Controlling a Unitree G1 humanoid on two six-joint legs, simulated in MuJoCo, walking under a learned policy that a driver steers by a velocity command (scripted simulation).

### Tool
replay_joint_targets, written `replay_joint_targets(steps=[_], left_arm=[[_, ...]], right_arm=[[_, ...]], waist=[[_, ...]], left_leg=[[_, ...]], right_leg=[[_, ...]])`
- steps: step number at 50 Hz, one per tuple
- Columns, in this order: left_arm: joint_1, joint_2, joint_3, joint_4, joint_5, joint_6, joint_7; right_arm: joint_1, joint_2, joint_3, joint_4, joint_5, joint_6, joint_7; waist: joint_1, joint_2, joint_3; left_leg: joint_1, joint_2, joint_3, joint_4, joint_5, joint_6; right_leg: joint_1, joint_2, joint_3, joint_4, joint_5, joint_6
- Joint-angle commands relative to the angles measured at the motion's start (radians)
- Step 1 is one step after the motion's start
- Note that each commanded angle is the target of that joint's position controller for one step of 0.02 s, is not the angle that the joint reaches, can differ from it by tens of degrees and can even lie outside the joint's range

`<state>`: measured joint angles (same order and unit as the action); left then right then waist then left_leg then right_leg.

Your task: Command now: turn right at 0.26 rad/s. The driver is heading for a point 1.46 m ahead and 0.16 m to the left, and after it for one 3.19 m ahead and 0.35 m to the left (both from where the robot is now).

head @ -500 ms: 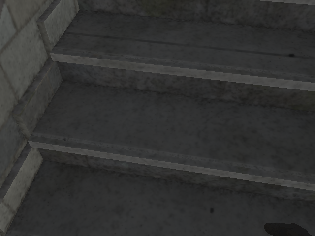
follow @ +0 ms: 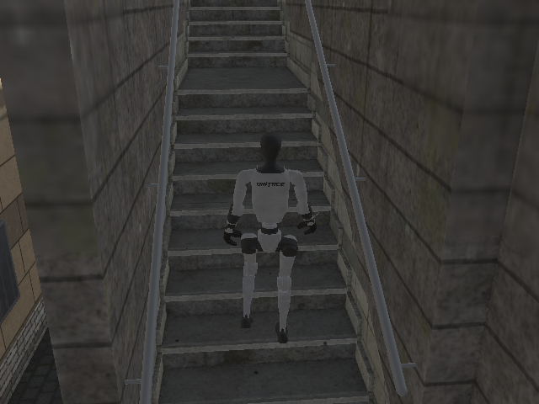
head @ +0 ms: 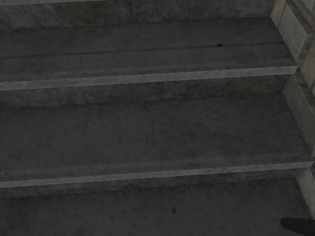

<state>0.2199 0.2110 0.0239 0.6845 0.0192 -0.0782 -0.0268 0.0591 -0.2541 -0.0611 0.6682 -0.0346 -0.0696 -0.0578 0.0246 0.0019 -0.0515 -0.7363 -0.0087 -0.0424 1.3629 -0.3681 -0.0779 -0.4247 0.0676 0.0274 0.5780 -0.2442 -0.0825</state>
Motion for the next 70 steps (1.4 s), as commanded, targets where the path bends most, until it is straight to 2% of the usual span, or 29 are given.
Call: replay_joint_targets(steps=[1,3,4,5,7,8,9,10,11,12,13,15,18,33,38,53,54,55,56,57,59,61,63,65,66,67,68,69,70], left_arm=[[-0.225,0.044,-0.014,-0.156,-0.009,-0.028,-0.001],[-0.220,0.063,-0.017,-0.160,-0.030,-0.036,0.004],[-0.185,0.082,-0.011,-0.140,-0.040,-0.033,0.003],[-0.180,0.105,-0.004,-0.115,-0.029,-0.029,-0.007],[-0.172,0.086,-0.017,-0.080,-0.054,-0.010,-0.040],[-0.106,0.053,-0.029,-0.049,-0.065,-0.006,-0.057],[-0.035,0.010,-0.040,-0.029,-0.074,-0.010,-0.072],[0.081,-0.012,-0.043,-0.014,-0.046,-0.018,-0.067],[-0.003,0.040,-0.032,-0.024,-0.035,-0.009,-0.062],[-0.074,0.072,-0.020,-0.042,-0.022,-0.002,-0.056],[-0.090,0.076,-0.016,-0.039,-0.019,0.003,-0.050],[-0.135,0.075,-0.014,-0.062,-0.025,0.008,-0.032],[-0.147,0.061,-0.015,-0.077,-0.035,-0.006,-0.020],[-0.104,0.094,-0.007,-0.043,-0.033,-0.003,-0.027],[-0.093,0.083,-0.009,-0.025,-0.032,-0.004,-0.036],[-0.077,0.080,-0.002,0.020,-0.026,0.003,-0.047],[-0.055,0.071,-0.003,0.037,-0.027,0.007,-0.048],[-0.034,0.065,-0.003,0.048,-0.018,0.015,-0.043],[-0.003,0.131,0.021,0.058,-0.009,0.015,-0.034],[0.007,0.160,0.034,0.061,0.006,0.011,-0.022],[0.054,0.160,0.041,0.078,0.019,-0.008,0.005],[0.007,0.134,0.036,0.070,0.007,-0.016,0.024],[-0.065,0.107,0.026,0.054,-0.008,-0.006,0.032],[-0.051,0.108,0.027,0.072,0.020,0.022,0.017],[-0.061,0.091,0.023,0.079,0.041,0.033,-0.003],[-0.071,0.049,0.012,0.075,0.047,0.035,-0.024],[-0.124,0.018,0.003,0.086,0.043,0.024,-0.043],[-0.136,-0.002,0.005,0.095,0.015,0.009,-0.045],[-0.134,0.017,0.018,0.106,0.001,-0.002,-0.035]], right_arm=[[0.070,-0.082,-0.015,-0.026,-0.001,-0.003,0.027],[0.065,-0.039,-0.001,-0.033,-0.017,0.005,0.059],[0.032,-0.013,0.008,-0.046,-0.015,0.004,0.081],[0.024,0.001,0.019,-0.064,0.000,0.000,0.098],[0.023,0.017,0.032,-0.066,0.037,-0.014,0.128],[0.015,0.018,0.035,-0.074,0.038,-0.017,0.125],[0.016,0.001,0.043,-0.099,0.036,-0.032,0.125],[-0.098,-0.058,0.042,-0.114,0.054,-0.041,0.138],[-0.094,-0.023,0.040,-0.101,0.037,-0.038,0.147],[-0.059,-0.020,0.029,-0.083,0.032,-0.040,0.146],[-0.065,-0.010,0.029,-0.080,0.032,-0.041,0.144],[-0.046,-0.009,0.021,-0.085,0.024,-0.043,0.128],[-0.042,0.016,0.030,-0.093,0.029,-0.047,0.111],[-0.033,0.020,0.009,-0.096,0.016,-0.033,0.113],[-0.033,0.037,0.015,-0.071,0.013,-0.022,0.121],[0.040,0.021,0.018,0.035,0.013,-0.001,0.135],[0.067,0.029,0.022,0.055,0.013,0.004,0.137],[0.095,0.026,0.022,0.073,0.014,0.013,0.137],[0.082,-0.001,0.010,0.069,-0.004,0.016,0.131],[0.087,-0.017,0.004,0.069,-0.012,0.016,0.121],[0.070,-0.012,0.003,0.070,-0.015,0.008,0.101],[0.092,0.000,0.004,0.079,-0.016,-0.008,0.081],[0.143,0.007,0.004,0.102,-0.024,-0.026,0.071],[0.252,0.027,0.004,0.163,-0.029,-0.022,0.081],[0.332,0.013,-0.002,0.189,-0.024,-0.024,0.079],[0.515,-0.037,-0.019,0.235,-0.031,-0.025,0.066],[0.734,-0.103,-0.030,0.298,-0.039,-0.018,0.061],[0.779,-0.118,-0.014,0.340,-0.061,-0.020,0.070],[0.675,-0.056,0.014,0.340,-0.083,-0.012,0.084]], waist=[[-0.085,-0.058,-0.119],[-0.070,-0.042,-0.082],[-0.040,-0.065,-0.065],[-0.033,-0.111,-0.067],[-0.054,-0.048,-0.037],[-0.048,-0.058,-0.065],[-0.028,-0.016,-0.109],[0.092,0.078,-0.156],[0.044,0.039,-0.134],[0.007,0.040,-0.100],[-0.001,0.049,-0.081],[-0.028,0.035,-0.078],[-0.022,0.030,-0.095],[-0.032,0.007,-0.073],[-0.031,-0.011,-0.063],[-0.034,-0.005,-0.031],[-0.033,-0.007,-0.023],[-0.024,-0.011,-0.001],[-0.020,-0.017,0.040],[-0.013,-0.037,0.048],[0.015,-0.078,0.059],[0.001,-0.109,0.055],[-0.051,-0.091,0.068],[-0.073,-0.051,0.073],[-0.097,-0.007,0.055],[-0.160,0.138,-0.014],[-0.262,0.264,-0.001],[-0.242,0.183,0.080],[-0.181,0.069,0.129]], left_leg=[[0.009,0.046,-0.025,0.035,0.109,-0.046],[0.131,0.057,0.042,-0.270,0.078,-0.055],[0.170,0.051,0.065,-0.419,-0.027,-0.047],[0.262,0.057,0.066,-0.472,0.035,-0.033],[0.366,0.057,0.084,-0.775,0.175,-0.004],[0.433,0.077,0.068,-0.808,0.266,0.036],[0.508,0.145,-0.007,-0.793,0.544,0.108],[0.492,0.147,-0.062,-0.781,0.558,0.225],[0.408,0.139,-0.061,-0.818,0.378,0.213],[0.412,0.127,-0.044,-0.833,0.297,0.185],[0.448,0.118,-0.048,-0.836,0.259,0.168],[0.526,0.136,-0.074,-0.853,0.232,0.178],[0.542,0.149,-0.079,-0.856,0.295,0.198],[0.552,0.079,0.015,-0.816,0.302,0.152],[0.528,0.068,0.033,-0.811,0.268,0.137],[0.490,0.057,0.059,-0.836,0.214,0.110],[0.490,0.058,0.058,-0.853,0.153,0.108],[0.475,0.053,0.056,-0.868,0.063,0.111],[0.447,0.040,0.074,-0.841,-0.043,0.124],[0.402,0.032,0.079,-0.823,-0.117,0.139],[0.265,0.028,0.081,-0.750,-0.076,0.160],[0.279,0.033,0.066,-0.719,0.001,0.189],[0.507,0.023,0.085,-0.840,-0.005,0.221],[0.680,0.024,0.080,-0.889,0.059,0.239],[0.782,0.058,0.005,-0.908,0.113,0.279],[0.978,0.194,-0.223,-0.989,0.258,0.393],[1.169,0.382,-0.523,-1.111,0.417,0.553],[1.162,0.458,-0.563,-1.116,0.395,0.548],[1.055,0.445,-0.449,-1.096,0.427,0.486]], right_leg=[[0.037,-0.236,0.270,-0.174,0.121,-0.172],[-0.005,-0.168,0.200,-0.158,0.041,-0.110],[0.015,-0.165,0.205,-0.148,-0.033,-0.092],[-0.007,-0.180,0.221,-0.114,0.001,-0.102],[0.002,-0.204,0.257,-0.077,0.033,-0.115],[0.021,-0.208,0.280,-0.072,0.073,-0.092],[0.020,-0.152,0.256,-0.029,0.067,-0.017],[0.078,-0.075,0.092,-0.020,0.070,0.047],[0.119,-0.058,0.041,0.005,-0.005,0.071],[0.087,-0.055,0.031,0.017,-0.042,0.059],[0.032,-0.059,0.031,0.012,-0.057,0.049],[-0.043,-0.064,0.043,0.002,-0.062,0.036],[-0.024,-0.082,0.060,-0.001,0.017,0.026],[-0.004,-0.086,0.078,-0.055,0.058,0.001],[0.020,-0.085,0.076,-0.077,0.050,0.002],[0.102,-0.074,0.079,-0.109,0.103,0.003],[0.103,-0.078,0.087,-0.138,0.018,0.001],[0.103,-0.084,0.103,-0.176,-0.129,-0.010],[0.081,-0.091,0.128,-0.203,-0.264,-0.044],[0.100,-0.121,0.175,-0.234,-0.372,-0.084],[0.213,-0.228,0.333,-0.280,-0.439,-0.181],[0.225,-0.317,0.440,-0.327,-0.417,-0.242],[0.097,-0.286,0.350,-0.353,-0.351,-0.232],[0.041,-0.198,0.198,-0.282,-0.193,-0.192],[-0.024,-0.130,0.112,-0.124,-0.066,-0.149],[-0.193,-0.018,0.004,0.185,0.030,-0.072],[-0.511,0.060,-0.005,0.617,-0.249,-0.029],[-0.755,0.051,0.119,1.209,-0.318,-0.054],[-0.872,0.042,0.183,1.401,-0.237,-0.110]])
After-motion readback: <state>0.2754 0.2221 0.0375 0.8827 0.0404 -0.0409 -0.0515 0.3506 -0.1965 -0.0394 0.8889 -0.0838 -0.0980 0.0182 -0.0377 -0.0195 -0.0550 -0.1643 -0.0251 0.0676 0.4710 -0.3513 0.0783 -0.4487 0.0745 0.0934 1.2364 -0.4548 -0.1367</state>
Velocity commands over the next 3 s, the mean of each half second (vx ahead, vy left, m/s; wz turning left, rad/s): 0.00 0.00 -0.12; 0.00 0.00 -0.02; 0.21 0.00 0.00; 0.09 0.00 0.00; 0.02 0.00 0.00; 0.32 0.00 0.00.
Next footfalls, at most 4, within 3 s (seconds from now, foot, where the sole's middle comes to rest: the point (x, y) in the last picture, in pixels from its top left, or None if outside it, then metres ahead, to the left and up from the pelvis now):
0.16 left None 0.09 0.14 -0.77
1.68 right None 0.42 -0.10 -0.60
2.10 left None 0.43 0.13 -0.60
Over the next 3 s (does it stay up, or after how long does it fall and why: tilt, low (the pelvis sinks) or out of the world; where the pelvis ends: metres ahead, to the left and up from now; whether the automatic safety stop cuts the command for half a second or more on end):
stays up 0.52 0.03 0.17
